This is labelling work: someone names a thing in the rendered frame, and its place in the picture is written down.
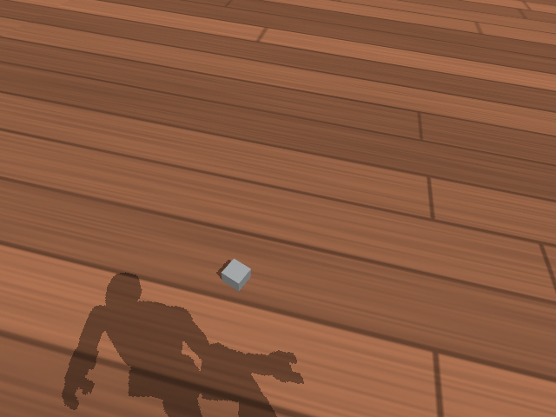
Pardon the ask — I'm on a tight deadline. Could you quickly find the small box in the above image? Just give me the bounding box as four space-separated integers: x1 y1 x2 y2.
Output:
222 259 251 291

